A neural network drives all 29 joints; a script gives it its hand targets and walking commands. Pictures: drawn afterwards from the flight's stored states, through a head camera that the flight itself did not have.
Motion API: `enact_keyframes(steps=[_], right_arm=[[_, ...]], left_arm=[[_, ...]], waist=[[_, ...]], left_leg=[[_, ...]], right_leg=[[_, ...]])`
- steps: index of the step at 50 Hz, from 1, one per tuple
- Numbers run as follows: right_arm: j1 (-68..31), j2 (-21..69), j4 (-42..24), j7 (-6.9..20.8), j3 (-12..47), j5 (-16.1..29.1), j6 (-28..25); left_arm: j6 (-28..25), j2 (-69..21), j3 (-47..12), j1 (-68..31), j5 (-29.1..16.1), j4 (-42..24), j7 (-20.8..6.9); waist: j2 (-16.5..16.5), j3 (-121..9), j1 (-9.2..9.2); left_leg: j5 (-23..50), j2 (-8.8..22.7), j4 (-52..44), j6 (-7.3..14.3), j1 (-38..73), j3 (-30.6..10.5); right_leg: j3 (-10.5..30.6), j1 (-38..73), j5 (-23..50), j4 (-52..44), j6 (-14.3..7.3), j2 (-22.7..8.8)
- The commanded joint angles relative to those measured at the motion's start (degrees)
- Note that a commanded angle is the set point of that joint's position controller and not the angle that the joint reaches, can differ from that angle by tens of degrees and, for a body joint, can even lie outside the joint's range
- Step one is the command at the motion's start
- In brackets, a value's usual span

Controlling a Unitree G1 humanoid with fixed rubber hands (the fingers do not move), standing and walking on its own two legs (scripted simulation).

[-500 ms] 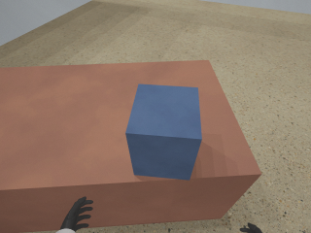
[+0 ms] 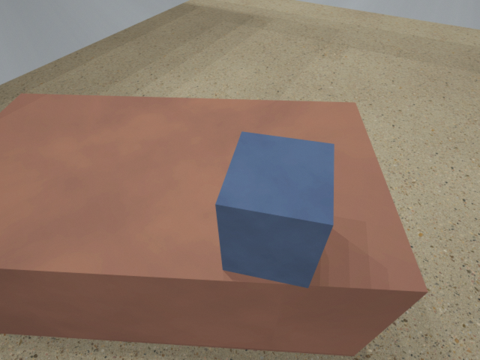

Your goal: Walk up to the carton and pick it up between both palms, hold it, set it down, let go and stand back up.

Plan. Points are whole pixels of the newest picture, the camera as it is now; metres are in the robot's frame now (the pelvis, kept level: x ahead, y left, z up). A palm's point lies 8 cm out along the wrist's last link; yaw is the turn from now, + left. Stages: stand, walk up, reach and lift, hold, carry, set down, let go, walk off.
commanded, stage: stand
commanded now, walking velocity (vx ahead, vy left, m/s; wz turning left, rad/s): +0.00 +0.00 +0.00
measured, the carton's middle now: (275, 210) +0.44 -0.04 -0.05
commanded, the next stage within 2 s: none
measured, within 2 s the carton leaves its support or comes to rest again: neither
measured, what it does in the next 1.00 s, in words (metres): stands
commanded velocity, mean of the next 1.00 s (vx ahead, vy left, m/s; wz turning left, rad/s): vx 0.00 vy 0.00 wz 0.00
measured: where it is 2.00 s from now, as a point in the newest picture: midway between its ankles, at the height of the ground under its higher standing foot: outside the picture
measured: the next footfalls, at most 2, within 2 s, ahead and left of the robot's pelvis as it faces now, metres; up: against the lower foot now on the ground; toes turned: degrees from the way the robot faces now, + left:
none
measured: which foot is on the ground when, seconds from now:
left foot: down 0.00-1.00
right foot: down 0.00-1.00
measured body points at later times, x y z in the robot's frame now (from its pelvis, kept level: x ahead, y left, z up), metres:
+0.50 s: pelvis +0.01 -0.01 +0.00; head +0.01 -0.01 +0.45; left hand +0.01 +0.24 -0.15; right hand +0.07 -0.25 -0.14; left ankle +0.02 +0.13 -0.74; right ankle -0.03 -0.09 -0.74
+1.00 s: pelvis +0.01 -0.02 +0.00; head +0.01 -0.01 +0.45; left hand -0.03 +0.21 -0.16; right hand +0.04 -0.24 -0.16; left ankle +0.02 +0.13 -0.74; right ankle -0.03 -0.09 -0.74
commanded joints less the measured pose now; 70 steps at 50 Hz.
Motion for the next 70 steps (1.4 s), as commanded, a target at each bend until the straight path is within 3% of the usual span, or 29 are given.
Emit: enact_keyframes(steps=[1, 42, 70], right_arm=[[1.3, -6.2, -2.9, -0.6, -1.5, 0.1, -0.7], [3.8, -2.8, 11.1, -3.1, 0.7, 0.9, 0.7], [3.1, -0.4, 16.8, -3.6, 2.5, 1.1, 0.9]], left_arm=[[-0.8, 6.6, 1.6, 1.6, -0.1, -2.6, 0.3], [0.1, 3.1, -0.6, 6.0, -0.7, 15.1, 1.6], [-0.1, 0.9, -1.9, 7.0, -0.9, 20.2, 2.0]], waist=[[0.5, 2.2, -0.37], [0.2, 6.4, -0.7], [0.0, 6.9, -0.8]], left_leg=[[12.9, 3.3, -4.5, 1.6, -3.2, -3.0], [14.9, 2.8, -4.5, 1.5, -2.2, -2.1], [14.3, 3.1, -3.6, 0.8, -2.6, -1.0]], right_leg=[[6.7, 1.0, 6.0, -6.8, -0.9, -6.1], [4.4, 4.5, 10.2, -7.8, -2.2, -6.8], [4.5, 4.1, 11.3, -7.4, -2.6, -7.2]])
